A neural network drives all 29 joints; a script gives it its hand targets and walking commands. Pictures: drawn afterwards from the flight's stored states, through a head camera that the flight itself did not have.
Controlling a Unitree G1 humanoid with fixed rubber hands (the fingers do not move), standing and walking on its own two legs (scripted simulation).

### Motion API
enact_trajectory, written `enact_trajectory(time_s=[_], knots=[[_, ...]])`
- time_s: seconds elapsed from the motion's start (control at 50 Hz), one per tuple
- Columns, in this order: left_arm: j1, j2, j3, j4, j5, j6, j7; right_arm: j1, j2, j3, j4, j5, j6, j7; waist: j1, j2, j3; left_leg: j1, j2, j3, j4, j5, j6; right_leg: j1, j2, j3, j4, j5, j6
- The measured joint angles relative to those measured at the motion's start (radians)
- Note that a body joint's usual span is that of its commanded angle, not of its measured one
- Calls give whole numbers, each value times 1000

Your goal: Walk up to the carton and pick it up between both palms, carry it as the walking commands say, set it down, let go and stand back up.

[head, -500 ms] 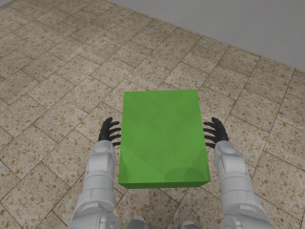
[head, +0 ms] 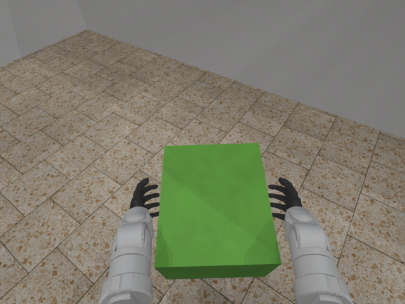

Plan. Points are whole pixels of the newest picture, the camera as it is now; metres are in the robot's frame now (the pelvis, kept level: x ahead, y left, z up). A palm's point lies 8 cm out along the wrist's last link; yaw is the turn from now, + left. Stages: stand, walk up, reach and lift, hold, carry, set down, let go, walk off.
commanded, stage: reach and lift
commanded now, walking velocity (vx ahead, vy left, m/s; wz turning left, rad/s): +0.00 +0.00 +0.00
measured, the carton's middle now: (213, 209) +0.36 +0.02 -0.08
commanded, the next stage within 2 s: hold in 1.50 s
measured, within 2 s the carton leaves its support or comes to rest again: neither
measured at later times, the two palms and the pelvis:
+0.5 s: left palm (131, 206) +0.28 +0.18 +0.06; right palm (301, 206) +0.30 -0.14 +0.06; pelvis +0.01 +0.00 +0.01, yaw +0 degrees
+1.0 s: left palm (137, 202) +0.29 +0.17 +0.06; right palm (308, 209) +0.29 -0.15 +0.06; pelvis +0.00 +0.01 +0.01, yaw +0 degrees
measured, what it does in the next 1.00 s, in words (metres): stands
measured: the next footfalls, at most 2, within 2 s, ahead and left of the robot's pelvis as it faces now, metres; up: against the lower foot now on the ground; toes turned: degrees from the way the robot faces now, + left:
none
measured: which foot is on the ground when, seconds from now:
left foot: down 0.00-1.00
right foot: down 0.00-1.00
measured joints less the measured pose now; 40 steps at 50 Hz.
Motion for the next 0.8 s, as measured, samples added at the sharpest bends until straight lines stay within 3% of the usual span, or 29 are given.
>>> enact_trajectory(time_s=[0.22,0.48,0.68,0.8], knots=[[29,5,-30,-33,-16,84,38,38,6,38,-42,6,84,-9,3,4,18,174,4,3,-86,19,4,172,-8,1,-83,18,-3],[46,-5,-60,-99,-8,202,47,47,2,58,-99,-8,201,-4,6,2,30,328,4,12,-157,37,9,318,-19,6,-140,29,-3],[32,1,-61,-106,20,245,-13,33,-4,45,-112,-40,245,33,-12,-1,45,350,2,14,-162,44,12,341,-22,4,-149,38,0],[16,-5,-66,-106,31,247,-11,20,-10,38,-117,-47,250,37,-23,-2,60,339,-1,16,-156,47,15,332,-25,4,-146,42,5]])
